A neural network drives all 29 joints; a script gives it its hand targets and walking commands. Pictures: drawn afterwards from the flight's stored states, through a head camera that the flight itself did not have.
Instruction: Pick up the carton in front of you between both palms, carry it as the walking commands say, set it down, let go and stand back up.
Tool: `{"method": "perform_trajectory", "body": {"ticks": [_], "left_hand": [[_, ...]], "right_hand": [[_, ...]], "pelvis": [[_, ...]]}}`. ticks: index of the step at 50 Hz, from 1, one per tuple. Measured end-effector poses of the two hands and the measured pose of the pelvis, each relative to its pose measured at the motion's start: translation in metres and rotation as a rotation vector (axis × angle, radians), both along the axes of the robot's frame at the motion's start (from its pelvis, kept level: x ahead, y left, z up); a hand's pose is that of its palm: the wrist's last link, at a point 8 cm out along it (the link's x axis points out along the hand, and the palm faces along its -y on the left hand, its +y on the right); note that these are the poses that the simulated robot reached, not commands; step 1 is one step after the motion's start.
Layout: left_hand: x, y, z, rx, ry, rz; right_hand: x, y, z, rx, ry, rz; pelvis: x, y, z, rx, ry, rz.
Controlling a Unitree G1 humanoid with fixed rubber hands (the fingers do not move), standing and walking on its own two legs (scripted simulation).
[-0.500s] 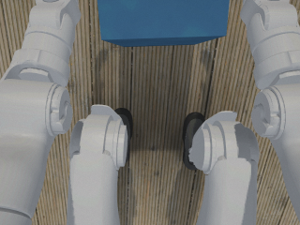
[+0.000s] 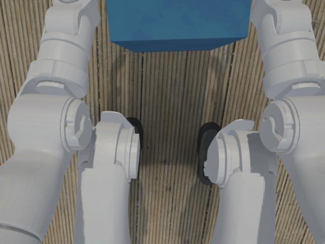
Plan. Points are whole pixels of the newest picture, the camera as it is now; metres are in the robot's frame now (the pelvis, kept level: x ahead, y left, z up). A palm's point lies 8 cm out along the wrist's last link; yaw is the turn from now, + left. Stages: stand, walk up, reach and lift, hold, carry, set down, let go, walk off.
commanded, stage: reach and lift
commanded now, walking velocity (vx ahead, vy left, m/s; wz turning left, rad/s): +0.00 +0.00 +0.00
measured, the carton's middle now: out of the picture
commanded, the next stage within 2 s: none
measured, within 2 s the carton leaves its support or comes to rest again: leaves its support in 0.06 s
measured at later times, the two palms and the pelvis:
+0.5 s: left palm out of the picture +0.49 +0.17 +0.02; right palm out of the picture +0.51 -0.13 +0.03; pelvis -0.01 +0.00 +0.10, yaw +0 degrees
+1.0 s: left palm out of the picture +0.46 +0.16 +0.18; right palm out of the picture +0.47 -0.14 +0.18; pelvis +0.02 +0.00 +0.22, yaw +1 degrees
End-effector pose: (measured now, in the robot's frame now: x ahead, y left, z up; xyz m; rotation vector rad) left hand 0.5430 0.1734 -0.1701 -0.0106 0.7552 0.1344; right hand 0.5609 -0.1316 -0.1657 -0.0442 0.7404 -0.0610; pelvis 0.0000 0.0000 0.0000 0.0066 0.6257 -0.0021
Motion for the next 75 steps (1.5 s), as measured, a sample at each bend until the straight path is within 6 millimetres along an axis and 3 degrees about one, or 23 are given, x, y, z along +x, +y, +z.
{"method": "perform_trajectory", "body": {"ticks": [5,10,14,17,23,32,40,53,75], "left_hand": [[-0.001,-0.001,0.019,0.022,-0.024,0.044],[-0.005,-0.002,0.073,0.001,-0.091,0.057],[-0.016,-0.004,0.120,-0.016,-0.094,0.067],[-0.029,-0.005,0.146,-0.012,-0.064,0.058],[-0.048,-0.005,0.182,-0.008,-0.032,0.054],[-0.049,-0.003,0.232,-0.010,-0.074,0.056],[-0.063,-0.007,0.275,-0.018,-0.060,0.049],[-0.087,-0.011,0.367,-0.017,-0.054,0.053],[-0.129,-0.017,0.503,-0.013,-0.061,0.043]], "right_hand": [[-0.007,0.003,0.017,0.002,-0.026,-0.019],[-0.010,0.003,0.073,0.023,-0.092,-0.042],[-0.022,0.001,0.123,0.030,-0.094,-0.058],[-0.034,0.000,0.149,0.021,-0.065,-0.053],[-0.052,0.000,0.185,0.021,-0.032,-0.050],[-0.057,0.002,0.232,0.023,-0.074,-0.051],[-0.073,-0.003,0.277,0.029,-0.061,-0.068],[-0.097,-0.006,0.368,0.032,-0.055,-0.072],[-0.141,-0.013,0.504,0.036,-0.061,-0.080]], "pelvis": [[0.003,-0.001,0.001,-0.001,0.019,0.002],[0.002,-0.002,0.013,-0.004,0.054,0.005],[-0.001,-0.002,0.034,-0.008,0.083,0.006],[-0.004,-0.002,0.055,-0.010,0.101,0.007],[-0.010,-0.002,0.090,-0.011,0.125,0.008],[-0.010,-0.002,0.125,-0.012,0.140,0.015],[0.003,0.000,0.164,-0.016,0.110,0.018],[0.031,0.000,0.239,-0.010,-0.007,0.019],[0.080,-0.002,0.358,-0.002,-0.307,0.020]]}}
